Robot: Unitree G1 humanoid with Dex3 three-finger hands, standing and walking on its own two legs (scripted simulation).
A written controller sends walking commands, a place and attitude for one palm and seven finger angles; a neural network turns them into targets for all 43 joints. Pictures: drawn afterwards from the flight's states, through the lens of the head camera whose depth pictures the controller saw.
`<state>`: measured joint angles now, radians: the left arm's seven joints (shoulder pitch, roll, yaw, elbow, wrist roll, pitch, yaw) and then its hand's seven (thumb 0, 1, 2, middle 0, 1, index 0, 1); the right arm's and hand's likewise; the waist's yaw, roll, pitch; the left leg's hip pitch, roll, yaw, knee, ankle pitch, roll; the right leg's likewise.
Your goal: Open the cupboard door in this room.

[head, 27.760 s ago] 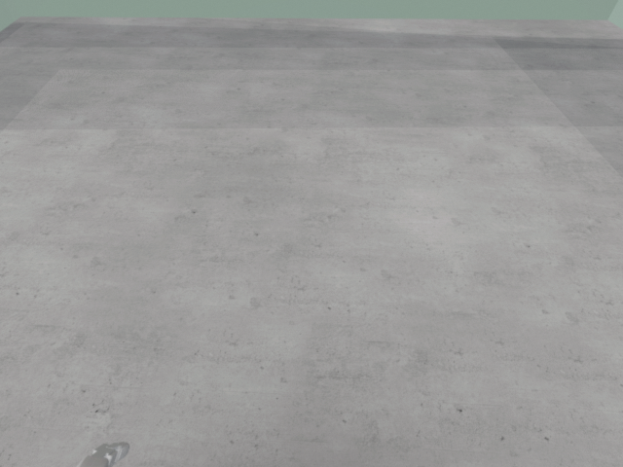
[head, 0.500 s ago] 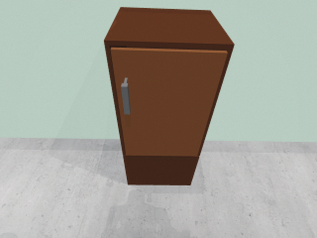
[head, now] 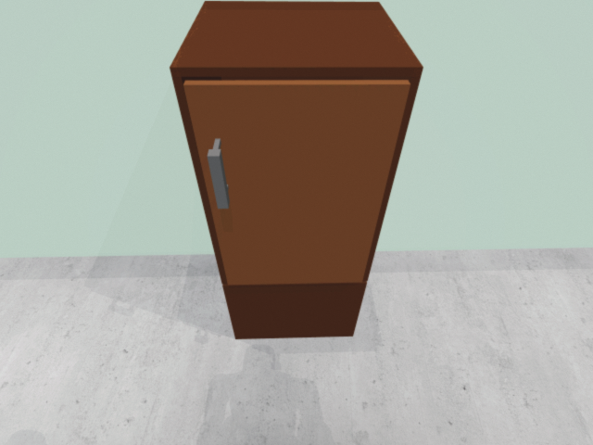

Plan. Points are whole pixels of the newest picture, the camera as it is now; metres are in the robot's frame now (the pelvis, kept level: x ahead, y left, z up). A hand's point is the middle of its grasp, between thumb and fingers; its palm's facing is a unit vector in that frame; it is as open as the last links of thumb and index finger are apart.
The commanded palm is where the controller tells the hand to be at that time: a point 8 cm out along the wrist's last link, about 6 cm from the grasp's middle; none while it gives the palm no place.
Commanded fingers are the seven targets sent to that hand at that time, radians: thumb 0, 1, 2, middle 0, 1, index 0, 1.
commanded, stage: shuffle to correct the standing spot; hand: left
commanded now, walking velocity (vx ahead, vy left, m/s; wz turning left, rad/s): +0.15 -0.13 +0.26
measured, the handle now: (220, 174) +0.59 +0.18 +0.04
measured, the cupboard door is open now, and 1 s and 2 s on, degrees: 0 0 0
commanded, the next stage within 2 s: come to a stop and stand still in 0.52 s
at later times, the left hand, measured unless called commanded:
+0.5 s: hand out of the picture +0.08 +0.17 -0.18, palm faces +0.05 -0.99 -0.11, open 7.3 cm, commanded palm none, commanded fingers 0.00 0.90 0.90 -0.20 -0.30 -0.20 -0.30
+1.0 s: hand (229, 431) +0.19 +0.12 -0.16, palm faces +0.08 -0.97 -0.21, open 7.2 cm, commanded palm none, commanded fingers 0.00 0.90 0.90 -0.20 -0.30 -0.20 -0.30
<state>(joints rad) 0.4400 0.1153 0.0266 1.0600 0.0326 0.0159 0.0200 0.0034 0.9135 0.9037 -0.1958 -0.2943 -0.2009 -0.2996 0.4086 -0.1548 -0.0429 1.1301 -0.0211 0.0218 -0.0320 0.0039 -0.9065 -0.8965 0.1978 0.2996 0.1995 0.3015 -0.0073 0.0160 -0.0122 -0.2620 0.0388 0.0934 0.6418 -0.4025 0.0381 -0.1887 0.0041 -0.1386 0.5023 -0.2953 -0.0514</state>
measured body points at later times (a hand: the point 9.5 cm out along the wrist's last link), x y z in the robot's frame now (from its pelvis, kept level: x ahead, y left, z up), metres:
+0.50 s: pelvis +0.08 +0.01 +0.01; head +0.09 +0.04 +0.45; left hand +0.08 +0.22 -0.17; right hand +0.09 -0.22 -0.14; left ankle +0.10 +0.10 -0.74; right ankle +0.08 -0.15 -0.66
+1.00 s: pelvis +0.09 -0.06 -0.01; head +0.11 -0.06 +0.44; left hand +0.18 +0.17 -0.14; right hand +0.13 -0.30 -0.16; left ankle +0.07 +0.04 -0.68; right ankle +0.17 -0.20 -0.74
